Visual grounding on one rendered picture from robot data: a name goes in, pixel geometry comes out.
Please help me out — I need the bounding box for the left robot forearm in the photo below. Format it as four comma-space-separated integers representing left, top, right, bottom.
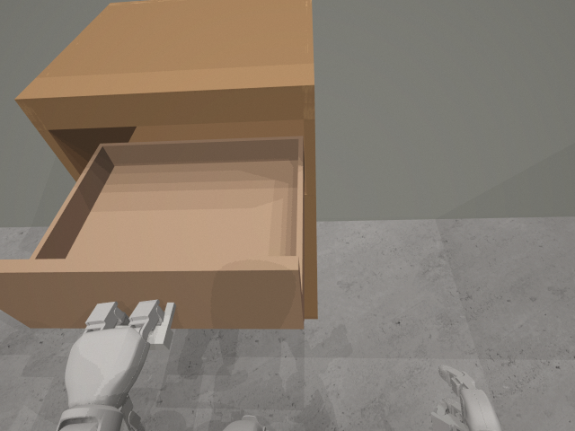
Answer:
57, 404, 123, 431

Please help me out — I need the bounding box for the handle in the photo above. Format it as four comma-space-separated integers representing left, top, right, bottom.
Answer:
114, 303, 176, 350

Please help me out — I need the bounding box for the cabinet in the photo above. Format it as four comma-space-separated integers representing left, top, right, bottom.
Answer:
14, 0, 318, 319

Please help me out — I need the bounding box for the left robot hand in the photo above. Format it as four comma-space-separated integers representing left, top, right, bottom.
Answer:
65, 300, 165, 431

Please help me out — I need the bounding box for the right robot hand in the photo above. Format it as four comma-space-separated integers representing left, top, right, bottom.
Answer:
431, 365, 502, 431

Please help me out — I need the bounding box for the left robot shin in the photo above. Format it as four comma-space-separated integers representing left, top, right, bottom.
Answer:
242, 416, 260, 424

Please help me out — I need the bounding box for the drawer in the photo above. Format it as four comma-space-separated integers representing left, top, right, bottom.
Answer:
0, 136, 305, 330

